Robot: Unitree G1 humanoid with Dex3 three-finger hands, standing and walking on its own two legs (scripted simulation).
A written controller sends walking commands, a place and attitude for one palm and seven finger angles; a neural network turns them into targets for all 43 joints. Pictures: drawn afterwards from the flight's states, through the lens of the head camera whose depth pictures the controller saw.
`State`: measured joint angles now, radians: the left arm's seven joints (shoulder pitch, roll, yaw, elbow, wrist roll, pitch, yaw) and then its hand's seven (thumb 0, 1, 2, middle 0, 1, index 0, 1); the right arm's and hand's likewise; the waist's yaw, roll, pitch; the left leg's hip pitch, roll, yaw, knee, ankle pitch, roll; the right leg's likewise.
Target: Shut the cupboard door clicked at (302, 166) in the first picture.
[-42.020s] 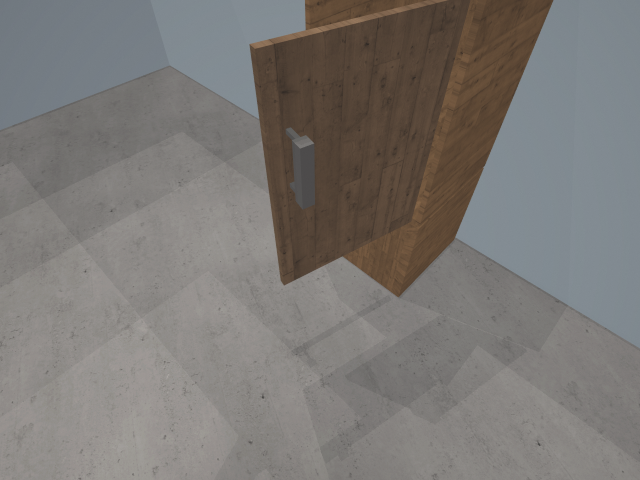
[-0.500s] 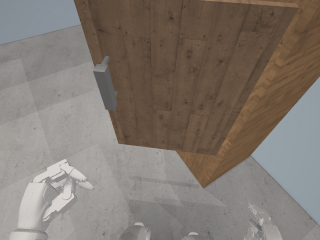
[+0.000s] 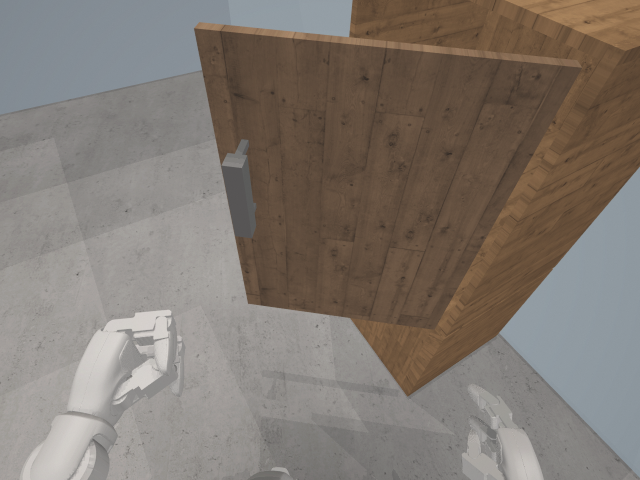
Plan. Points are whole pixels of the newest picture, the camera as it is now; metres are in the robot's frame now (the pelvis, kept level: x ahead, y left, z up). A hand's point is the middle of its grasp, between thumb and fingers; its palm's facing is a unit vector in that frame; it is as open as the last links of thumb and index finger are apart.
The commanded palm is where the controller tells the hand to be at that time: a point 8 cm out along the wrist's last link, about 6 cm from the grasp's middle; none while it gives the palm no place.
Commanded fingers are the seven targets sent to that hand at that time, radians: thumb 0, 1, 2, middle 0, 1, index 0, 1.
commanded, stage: raise the hand and make a fist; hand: left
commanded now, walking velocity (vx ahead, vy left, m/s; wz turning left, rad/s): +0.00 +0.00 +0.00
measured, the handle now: (244, 189) +0.49 +0.16 +0.08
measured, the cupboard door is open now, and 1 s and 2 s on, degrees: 51 51 51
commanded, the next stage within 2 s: bring the fist close to the handle in 0.44 s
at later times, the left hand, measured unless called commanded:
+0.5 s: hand (180, 354) +0.23 +0.17 +0.09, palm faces -0.04 -1.00 -0.05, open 3.1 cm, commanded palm +0.20 +0.23 +0.09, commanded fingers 0.00 0.90 0.90 -1.30 -1.50 -1.30 -1.50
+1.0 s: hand (224, 291) +0.31 +0.15 +0.09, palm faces -0.06 -1.00 -0.02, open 3.1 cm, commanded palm +0.28 +0.20 +0.09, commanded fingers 0.00 0.90 0.90 -1.30 -1.50 -1.30 -1.50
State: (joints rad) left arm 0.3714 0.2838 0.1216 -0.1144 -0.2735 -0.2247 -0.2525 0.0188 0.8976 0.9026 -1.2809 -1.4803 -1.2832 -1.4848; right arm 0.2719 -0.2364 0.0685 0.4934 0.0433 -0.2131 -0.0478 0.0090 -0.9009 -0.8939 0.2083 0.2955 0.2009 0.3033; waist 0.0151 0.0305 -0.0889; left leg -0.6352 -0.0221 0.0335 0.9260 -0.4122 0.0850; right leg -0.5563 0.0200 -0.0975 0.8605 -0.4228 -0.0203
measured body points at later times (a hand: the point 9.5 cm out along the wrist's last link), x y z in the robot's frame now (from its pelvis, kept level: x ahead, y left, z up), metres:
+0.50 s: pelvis +0.00 -0.01 +0.00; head +0.02 -0.02 +0.45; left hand +0.22 +0.23 +0.09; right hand +0.18 -0.25 -0.06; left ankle +0.03 +0.06 -0.69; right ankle +0.01 -0.11 -0.69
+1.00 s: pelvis +0.01 -0.03 +0.01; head +0.04 -0.04 +0.46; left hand +0.31 +0.20 +0.09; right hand +0.16 -0.28 -0.08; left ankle +0.03 +0.06 -0.69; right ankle +0.01 -0.11 -0.69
